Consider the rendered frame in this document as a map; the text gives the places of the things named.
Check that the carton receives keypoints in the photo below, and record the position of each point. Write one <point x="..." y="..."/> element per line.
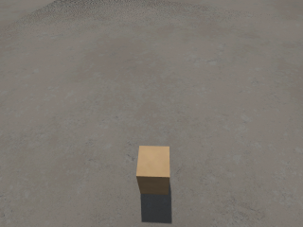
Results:
<point x="153" y="171"/>

